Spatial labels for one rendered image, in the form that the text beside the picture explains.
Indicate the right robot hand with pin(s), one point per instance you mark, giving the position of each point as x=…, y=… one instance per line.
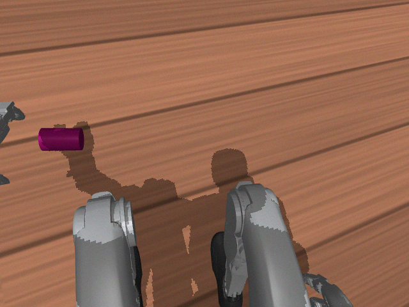
x=332, y=294

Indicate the right robot foot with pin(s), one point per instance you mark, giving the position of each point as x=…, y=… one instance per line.
x=218, y=257

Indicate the left robot hand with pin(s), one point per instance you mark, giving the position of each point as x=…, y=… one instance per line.
x=8, y=113

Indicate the can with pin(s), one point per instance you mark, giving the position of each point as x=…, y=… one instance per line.
x=53, y=139

